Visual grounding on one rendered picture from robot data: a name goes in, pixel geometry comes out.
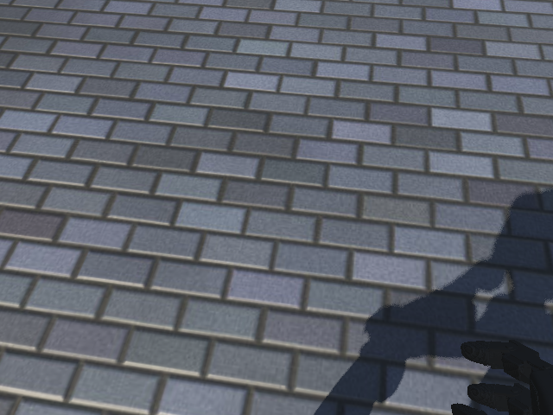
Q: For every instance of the robot right hand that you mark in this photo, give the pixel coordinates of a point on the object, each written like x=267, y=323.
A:
x=523, y=364

